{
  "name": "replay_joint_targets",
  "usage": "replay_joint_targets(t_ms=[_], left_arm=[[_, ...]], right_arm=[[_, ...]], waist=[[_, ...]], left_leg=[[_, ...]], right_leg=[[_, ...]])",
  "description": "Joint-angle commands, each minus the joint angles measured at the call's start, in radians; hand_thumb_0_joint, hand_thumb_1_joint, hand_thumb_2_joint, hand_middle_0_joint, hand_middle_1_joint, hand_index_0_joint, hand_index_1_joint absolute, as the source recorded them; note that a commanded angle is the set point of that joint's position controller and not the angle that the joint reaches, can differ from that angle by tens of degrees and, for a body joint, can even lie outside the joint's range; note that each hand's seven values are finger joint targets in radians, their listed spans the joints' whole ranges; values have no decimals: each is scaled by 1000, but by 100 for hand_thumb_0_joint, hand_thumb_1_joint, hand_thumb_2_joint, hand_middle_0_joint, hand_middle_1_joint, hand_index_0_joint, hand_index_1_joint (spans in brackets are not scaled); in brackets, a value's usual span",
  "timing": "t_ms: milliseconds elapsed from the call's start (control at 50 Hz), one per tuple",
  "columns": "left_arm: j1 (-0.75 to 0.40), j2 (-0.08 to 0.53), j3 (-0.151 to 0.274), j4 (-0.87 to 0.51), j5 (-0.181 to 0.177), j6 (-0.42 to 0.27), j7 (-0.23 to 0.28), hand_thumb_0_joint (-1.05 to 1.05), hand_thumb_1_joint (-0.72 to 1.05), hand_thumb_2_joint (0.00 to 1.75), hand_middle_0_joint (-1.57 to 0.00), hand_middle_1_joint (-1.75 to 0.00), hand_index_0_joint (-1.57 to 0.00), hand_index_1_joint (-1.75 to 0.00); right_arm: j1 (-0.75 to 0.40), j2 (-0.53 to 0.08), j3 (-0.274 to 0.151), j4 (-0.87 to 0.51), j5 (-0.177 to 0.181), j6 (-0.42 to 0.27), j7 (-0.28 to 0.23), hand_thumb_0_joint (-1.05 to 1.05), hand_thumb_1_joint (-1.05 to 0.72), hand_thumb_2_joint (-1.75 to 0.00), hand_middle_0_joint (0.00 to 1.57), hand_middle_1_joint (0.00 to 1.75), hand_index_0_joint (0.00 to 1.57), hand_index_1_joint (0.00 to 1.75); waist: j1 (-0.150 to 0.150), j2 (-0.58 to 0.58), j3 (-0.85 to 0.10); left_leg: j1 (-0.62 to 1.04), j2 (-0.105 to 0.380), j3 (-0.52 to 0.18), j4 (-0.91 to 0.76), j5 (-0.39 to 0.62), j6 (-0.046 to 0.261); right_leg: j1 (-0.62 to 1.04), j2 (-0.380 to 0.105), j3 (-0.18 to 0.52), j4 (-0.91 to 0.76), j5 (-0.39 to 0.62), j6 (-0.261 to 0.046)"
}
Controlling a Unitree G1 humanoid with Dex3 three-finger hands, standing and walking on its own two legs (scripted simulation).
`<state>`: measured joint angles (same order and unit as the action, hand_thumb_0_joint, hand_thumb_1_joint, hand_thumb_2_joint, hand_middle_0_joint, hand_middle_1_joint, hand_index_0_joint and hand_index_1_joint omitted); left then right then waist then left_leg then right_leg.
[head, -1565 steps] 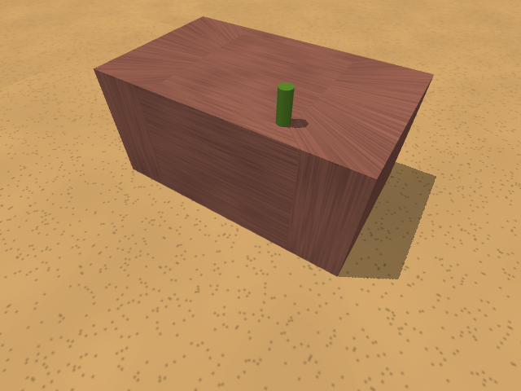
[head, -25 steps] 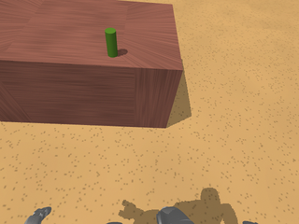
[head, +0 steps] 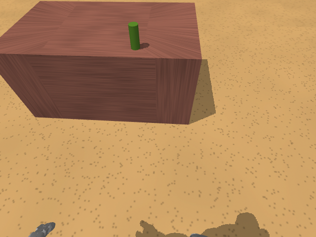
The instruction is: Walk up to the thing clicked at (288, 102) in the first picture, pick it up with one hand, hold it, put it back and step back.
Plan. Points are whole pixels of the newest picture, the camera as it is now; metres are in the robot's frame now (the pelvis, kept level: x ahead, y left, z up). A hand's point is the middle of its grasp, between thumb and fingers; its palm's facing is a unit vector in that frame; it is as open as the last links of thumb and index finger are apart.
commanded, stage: step back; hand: left
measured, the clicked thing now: (134, 36) +1.11 +0.15 -0.08
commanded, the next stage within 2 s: stand in 0.94 s
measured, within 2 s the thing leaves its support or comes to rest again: neither
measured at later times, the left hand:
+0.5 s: hand out of the picture +0.05 +0.25 -0.13, palm faces +0.00 -0.93 -0.38, open 7.4 cm
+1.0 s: hand out of the picture +0.14 +0.26 -0.13, palm faces -0.07 -0.94 -0.35, open 7.3 cm
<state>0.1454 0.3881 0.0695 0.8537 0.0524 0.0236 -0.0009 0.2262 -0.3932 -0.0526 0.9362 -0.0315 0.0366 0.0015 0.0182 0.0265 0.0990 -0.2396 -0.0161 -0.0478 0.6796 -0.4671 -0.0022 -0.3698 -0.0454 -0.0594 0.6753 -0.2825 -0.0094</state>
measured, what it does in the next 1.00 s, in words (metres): steps on the spot: left foot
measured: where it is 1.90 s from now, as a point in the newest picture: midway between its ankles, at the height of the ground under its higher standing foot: outside the picture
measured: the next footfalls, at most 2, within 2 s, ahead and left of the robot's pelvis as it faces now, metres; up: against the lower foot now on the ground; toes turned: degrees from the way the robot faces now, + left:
left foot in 0.58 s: +0.10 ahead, +0.13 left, +0.00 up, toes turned +0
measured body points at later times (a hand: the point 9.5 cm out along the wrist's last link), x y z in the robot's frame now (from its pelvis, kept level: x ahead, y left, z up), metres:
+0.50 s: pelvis +0.01 -0.01 +0.02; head +0.03 -0.02 +0.46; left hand +0.05 +0.30 -0.10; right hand +0.10 -0.33 -0.11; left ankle +0.02 +0.13 -0.69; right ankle +0.00 -0.13 -0.72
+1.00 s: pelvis +0.03 +0.01 +0.02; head +0.05 +0.01 +0.47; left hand +0.14 +0.31 -0.11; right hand +0.14 -0.29 -0.10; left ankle +0.06 +0.13 -0.72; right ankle +0.00 -0.13 -0.72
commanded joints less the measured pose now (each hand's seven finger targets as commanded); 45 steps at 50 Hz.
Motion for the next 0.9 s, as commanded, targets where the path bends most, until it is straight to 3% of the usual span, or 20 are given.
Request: replay_joint_targets(t_ms=[0,20,40,100,180,220,260,280,300,320,340,400,480,540,580,600,620,680,720,880], left_arm=[[70,131,30,-52,-22,-7,6,0,90,90,-20,-30,-20,-30],[24,159,40,-46,-26,-11,8,0,90,90,-20,-30,-20,-30],[-70,241,59,-37,-15,-17,9,0,90,90,-20,-30,-20,-30],[-11,190,49,0,-32,-27,-19,0,90,90,-20,-30,-20,-30],[-32,181,46,17,-27,-37,-25,0,90,90,-20,-30,-20,-30],[8,166,41,39,-23,-53,-17,0,90,90,-20,-30,-20,-30],[92,175,46,83,-14,-74,-2,0,90,90,-20,-30,-20,-30],[134,215,62,98,-7,-85,8,0,90,90,-20,-30,-20,-30],[150,303,79,100,-8,-87,13,0,90,90,-20,-30,-20,-30],[99,331,84,72,-5,-89,10,0,90,90,-20,-30,-20,-30],[52,317,80,51,-11,-89,8,0,90,90,-20,-30,-20,-30],[53,243,56,55,-20,-99,13,0,90,90,-20,-30,-20,-30],[15,237,41,38,-24,-90,12,0,90,90,-20,-30,-20,-30],[-11,215,22,30,-38,-69,14,0,90,90,-20,-30,-20,-30],[17,164,2,21,-50,-63,14,0,90,90,-20,-30,-20,-30],[42,146,-3,36,-59,-50,15,0,90,90,-20,-30,-20,-30],[55,178,9,69,-55,-43,22,0,90,90,-20,-30,-20,-30],[39,187,5,98,-41,-55,14,0,90,90,-20,-30,-20,-30],[38,204,11,110,-46,-63,15,0,90,90,-20,-30,-20,-30],[-41,199,2,142,-42,-64,17,0,90,90,-20,-30,-20,-30]], right_arm=[[23,-226,-71,-37,-28,-62,-20,0,-90,-90,20,30,20,30],[-67,-313,-75,-73,-31,-64,-17,0,-90,-90,20,30,20,30],[-96,-341,-76,-68,-16,-64,-11,0,-90,-90,20,30,20,30],[-159,-202,-41,-70,-22,-82,-11,0,-90,-90,20,30,20,30],[-77,-229,-58,-44,-22,-74,-1,0,-90,-90,20,30,20,30],[-79,-228,-62,-47,-17,-61,2,0,-90,-90,20,30,20,30],[-94,-181,-49,-55,0,-49,3,0,-90,-90,20,30,20,30],[-78,-124,-32,-70,9,-52,0,0,-90,-90,20,30,20,30],[-111,-104,-24,-88,8,-53,-4,0,-90,-90,20,30,20,30],[-102,-157,-41,-74,2,-52,-12,0,-90,-90,20,30,20,30],[-64,-180,-49,-59,-1,-58,-12,0,-90,-90,20,30,20,30],[-70,-151,-43,-40,6,-66,-1,0,-90,-90,20,30,20,30],[-64,-129,-40,-26,5,-65,3,0,-90,-90,20,30,20,30],[-36,-120,-45,7,6,-72,-7,0,-90,-90,20,30,20,30],[-25,-180,-54,13,-1,-77,-20,0,-90,-90,20,30,20,30],[-91,-217,-50,-9,6,-78,-21,0,-90,-90,20,30,20,30],[-155,-248,-51,-17,16,-72,-16,0,-90,-90,20,30,20,30],[-229,-189,-26,-9,7,-63,-13,0,-90,-90,20,30,20,30],[-222,-168,-15,2,13,-70,-13,0,-90,-90,20,30,20,30],[-233,-150,-17,64,19,-69,-14,0,-90,-90,20,30,20,30]], waist=[[11,127,-130],[10,133,-45],[-38,145,28],[21,116,35],[-41,154,10],[-23,164,-27],[23,82,-82],[35,-59,-122],[63,-205,-95],[51,-159,-38],[24,-140,-8],[11,-116,-34],[-1,-173,-86],[-36,-149,-120],[-29,-5,-193],[2,60,-202],[14,101,-177],[28,81,-129],[15,84,-140],[-10,-17,-178]], left_leg=[[227,201,-372,-455,-98,86],[68,342,-541,-496,-355,170],[-195,395,-578,-542,-483,237],[-78,202,-216,-435,-105,137],[-40,194,-211,-423,-156,133],[-23,192,-155,-355,-92,141],[-79,139,-69,-168,82,100],[-182,76,-16,19,141,58],[-364,-38,21,147,-63,23],[-321,12,-46,236,-140,11],[-273,44,-67,237,-121,11],[-233,54,-52,173,-20,11],[-72,42,57,-22,74,-4],[100,20,87,-245,358,8],[216,173,-85,-243,581,66],[133,296,-228,-294,488,151],[-5,347,-239,-301,400,204],[-30,207,-74,-263,356,80],[-18,161,-24,-213,444,42],[108,158,15,-239,510,38]], right_leg=[[-169,-19,116,135,-226,-32],[-260,35,63,176,-249,2],[-105,-21,144,226,-280,4],[-43,4,112,142,-115,-11],[21,44,45,-12,-167,3],[100,54,20,-152,-129,-9],[301,61,45,-308,-6,-26],[415,-50,251,-346,-1,-56],[419,-230,536,-410,-143,-151],[282,-349,630,-422,-193,-236],[204,-359,608,-403,-135,-267],[233,-236,362,-345,139,-188],[173,-179,218,-268,368,-152],[121,-114,129,-117,461,-83],[41,-34,94,-1,336,-24],[57,30,76,24,66,0],[166,18,65,10,-143,-5],[211,-20,128,-182,81,-26],[240,-46,155,-200,263,-27],[232,-61,159,-255,344,-24]])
